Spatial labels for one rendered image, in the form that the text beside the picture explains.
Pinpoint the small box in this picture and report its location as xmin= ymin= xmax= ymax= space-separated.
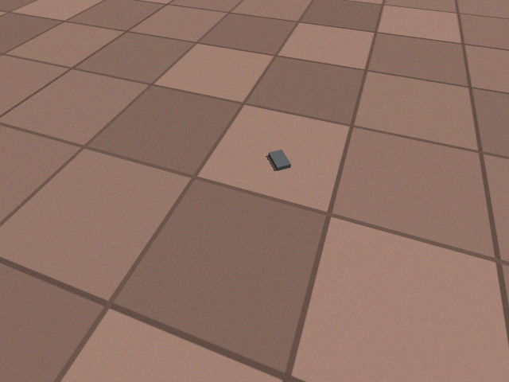
xmin=269 ymin=150 xmax=291 ymax=171

